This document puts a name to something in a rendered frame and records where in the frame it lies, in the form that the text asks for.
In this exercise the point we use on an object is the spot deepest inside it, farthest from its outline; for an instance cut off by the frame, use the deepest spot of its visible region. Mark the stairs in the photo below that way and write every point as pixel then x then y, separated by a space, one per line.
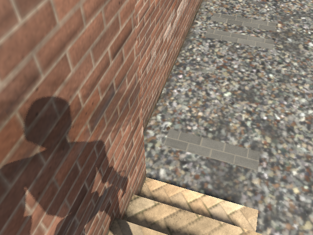
pixel 166 209

